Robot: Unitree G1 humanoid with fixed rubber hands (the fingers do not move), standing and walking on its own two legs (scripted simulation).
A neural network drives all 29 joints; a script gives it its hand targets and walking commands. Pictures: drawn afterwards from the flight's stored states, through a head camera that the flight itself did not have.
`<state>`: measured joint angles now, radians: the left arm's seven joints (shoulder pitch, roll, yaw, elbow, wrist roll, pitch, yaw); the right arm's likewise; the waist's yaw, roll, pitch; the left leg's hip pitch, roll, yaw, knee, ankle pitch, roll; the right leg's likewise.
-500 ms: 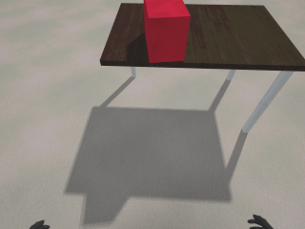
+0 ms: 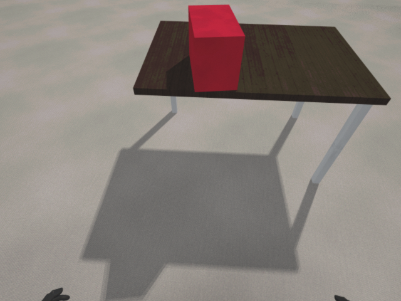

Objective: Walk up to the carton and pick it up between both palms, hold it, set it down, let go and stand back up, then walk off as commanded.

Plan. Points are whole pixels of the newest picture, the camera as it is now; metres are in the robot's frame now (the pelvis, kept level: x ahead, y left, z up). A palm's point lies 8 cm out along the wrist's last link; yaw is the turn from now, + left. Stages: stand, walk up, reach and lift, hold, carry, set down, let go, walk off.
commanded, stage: stand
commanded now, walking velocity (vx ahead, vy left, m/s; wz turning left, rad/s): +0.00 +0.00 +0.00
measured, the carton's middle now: (212, 47) +1.07 -0.02 +0.00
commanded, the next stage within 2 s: none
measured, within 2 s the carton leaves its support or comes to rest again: neither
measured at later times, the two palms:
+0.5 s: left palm out of the picture +0.09 +0.32 -0.09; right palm out of the picture +0.09 -0.31 -0.10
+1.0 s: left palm out of the picture +0.08 +0.32 -0.09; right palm out of the picture +0.08 -0.31 -0.10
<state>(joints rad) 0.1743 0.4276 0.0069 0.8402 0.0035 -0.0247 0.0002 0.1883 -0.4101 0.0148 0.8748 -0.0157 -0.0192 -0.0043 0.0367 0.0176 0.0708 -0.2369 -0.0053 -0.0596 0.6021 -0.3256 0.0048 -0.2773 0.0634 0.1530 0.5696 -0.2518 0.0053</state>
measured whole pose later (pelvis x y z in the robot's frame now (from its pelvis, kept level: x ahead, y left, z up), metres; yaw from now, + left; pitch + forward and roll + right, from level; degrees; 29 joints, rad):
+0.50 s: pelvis +0.00 +0.00 +0.00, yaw +0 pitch -2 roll +0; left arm 0.16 0.43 -0.01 0.90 0.00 -0.02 0.00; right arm 0.19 -0.41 0.01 0.94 -0.02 -0.02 0.00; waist 0.04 0.02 0.06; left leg -0.24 0.00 -0.06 0.57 -0.30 0.00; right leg -0.27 0.06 0.15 0.53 -0.22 0.01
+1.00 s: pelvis -0.01 +0.00 +0.00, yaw +0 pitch -2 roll +0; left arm 0.16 0.43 -0.01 0.93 0.00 -0.02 0.00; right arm 0.19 -0.41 0.01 0.96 -0.02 -0.02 0.00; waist 0.04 0.02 0.05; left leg -0.24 0.00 -0.06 0.56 -0.29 0.00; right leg -0.27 0.06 0.15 0.52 -0.21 0.01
